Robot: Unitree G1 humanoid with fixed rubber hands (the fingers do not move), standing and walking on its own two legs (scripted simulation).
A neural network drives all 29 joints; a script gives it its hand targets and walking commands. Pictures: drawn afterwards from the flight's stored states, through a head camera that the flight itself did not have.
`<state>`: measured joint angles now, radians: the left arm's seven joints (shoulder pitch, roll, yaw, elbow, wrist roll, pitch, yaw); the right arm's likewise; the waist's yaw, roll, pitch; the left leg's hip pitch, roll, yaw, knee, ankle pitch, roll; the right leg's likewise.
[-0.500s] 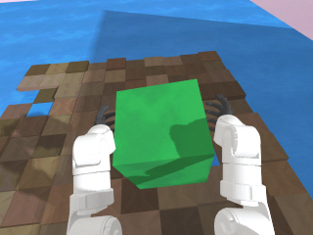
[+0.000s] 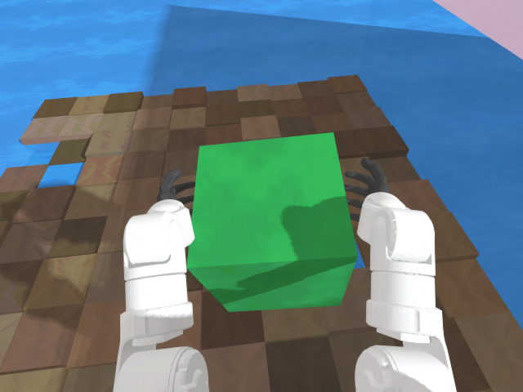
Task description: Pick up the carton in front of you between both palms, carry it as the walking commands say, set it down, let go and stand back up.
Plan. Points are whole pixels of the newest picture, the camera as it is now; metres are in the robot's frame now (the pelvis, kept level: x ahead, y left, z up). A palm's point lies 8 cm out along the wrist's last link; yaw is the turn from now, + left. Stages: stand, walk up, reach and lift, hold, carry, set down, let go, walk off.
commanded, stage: carry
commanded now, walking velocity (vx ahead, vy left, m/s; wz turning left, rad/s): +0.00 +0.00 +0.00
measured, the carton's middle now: (275, 232) +0.37 -0.01 +0.03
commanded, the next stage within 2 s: none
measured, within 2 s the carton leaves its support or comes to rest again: neither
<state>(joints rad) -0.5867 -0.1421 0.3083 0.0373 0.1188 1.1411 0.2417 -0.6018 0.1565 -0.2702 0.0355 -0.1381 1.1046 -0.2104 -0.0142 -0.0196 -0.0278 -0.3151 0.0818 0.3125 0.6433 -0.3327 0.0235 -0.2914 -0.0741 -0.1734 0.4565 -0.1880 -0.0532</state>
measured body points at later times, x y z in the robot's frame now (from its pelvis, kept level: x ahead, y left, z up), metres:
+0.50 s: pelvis +0.00 +0.02 +0.00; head -0.01 +0.01 +0.45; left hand +0.35 +0.17 +0.12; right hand +0.35 -0.13 +0.12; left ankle +0.01 +0.10 -0.72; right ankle +0.04 -0.08 -0.74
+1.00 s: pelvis +0.03 +0.02 +0.00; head +0.01 -0.01 +0.45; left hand +0.38 +0.16 +0.14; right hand +0.38 -0.14 +0.13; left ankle +0.01 +0.10 -0.72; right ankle +0.04 -0.07 -0.74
